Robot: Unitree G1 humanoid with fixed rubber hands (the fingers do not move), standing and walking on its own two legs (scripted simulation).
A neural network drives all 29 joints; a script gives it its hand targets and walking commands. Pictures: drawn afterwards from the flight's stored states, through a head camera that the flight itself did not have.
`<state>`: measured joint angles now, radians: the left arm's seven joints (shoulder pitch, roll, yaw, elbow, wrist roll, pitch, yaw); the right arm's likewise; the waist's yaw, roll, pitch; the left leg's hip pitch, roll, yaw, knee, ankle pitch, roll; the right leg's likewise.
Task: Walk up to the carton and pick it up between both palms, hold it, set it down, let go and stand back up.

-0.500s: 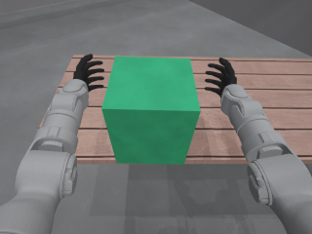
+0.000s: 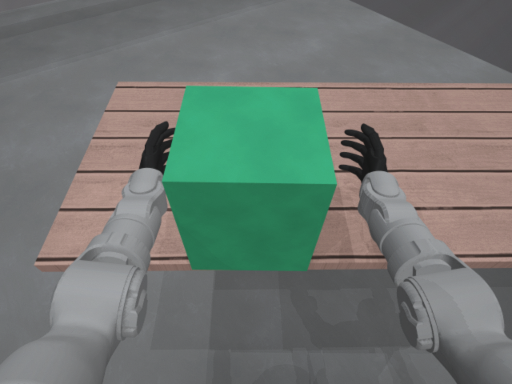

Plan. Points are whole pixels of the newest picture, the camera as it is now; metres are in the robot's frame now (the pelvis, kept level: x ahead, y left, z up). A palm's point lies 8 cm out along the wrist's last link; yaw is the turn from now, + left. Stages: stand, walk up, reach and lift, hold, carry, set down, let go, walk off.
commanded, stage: reach and lift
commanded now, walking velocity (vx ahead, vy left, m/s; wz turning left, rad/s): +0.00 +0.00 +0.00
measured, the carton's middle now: (250, 184) +0.43 +0.03 +0.06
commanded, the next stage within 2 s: none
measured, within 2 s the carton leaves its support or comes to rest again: neither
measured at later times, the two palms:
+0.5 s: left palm (158, 165) +0.43 +0.18 +0.10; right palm (347, 171) +0.42 -0.13 +0.10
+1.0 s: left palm (156, 172) +0.41 +0.17 +0.10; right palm (348, 180) +0.40 -0.13 +0.10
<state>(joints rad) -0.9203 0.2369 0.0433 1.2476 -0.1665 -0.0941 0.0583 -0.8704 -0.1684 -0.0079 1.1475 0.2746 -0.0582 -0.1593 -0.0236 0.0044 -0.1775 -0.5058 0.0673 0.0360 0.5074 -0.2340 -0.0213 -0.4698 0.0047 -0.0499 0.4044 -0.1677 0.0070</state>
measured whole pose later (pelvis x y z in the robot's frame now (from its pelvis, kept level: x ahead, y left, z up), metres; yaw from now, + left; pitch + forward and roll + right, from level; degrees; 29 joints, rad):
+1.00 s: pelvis +0.01 +0.01 +0.01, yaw +1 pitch +1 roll -1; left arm -0.77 -0.02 0.44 0.87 0.32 0.04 -0.02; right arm -0.70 0.11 -0.55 0.89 -0.35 -0.13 -0.06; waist 0.01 -0.04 0.01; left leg -0.16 0.03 0.05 0.35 -0.21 -0.01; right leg -0.13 -0.02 -0.04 0.26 -0.15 0.03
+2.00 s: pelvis +0.02 +0.01 +0.01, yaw +2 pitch +1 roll -1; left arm -0.72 -0.04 0.39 0.75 0.32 0.10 -0.01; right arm -0.66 0.08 -0.43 0.91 -0.24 -0.19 -0.10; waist 0.00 -0.04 0.01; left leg -0.15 0.03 0.03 0.32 -0.19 -0.01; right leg -0.11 -0.02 -0.06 0.23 -0.14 0.02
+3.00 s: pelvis +0.00 +0.01 +0.01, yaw +3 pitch -4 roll -2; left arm -0.65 0.00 0.24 0.41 0.25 0.47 0.03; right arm -0.64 -0.03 -0.09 0.74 0.16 0.06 -0.18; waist -0.08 -0.08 0.04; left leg -0.11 0.03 0.00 0.40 -0.22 -0.01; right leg -0.04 -0.02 -0.09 0.26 -0.15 0.02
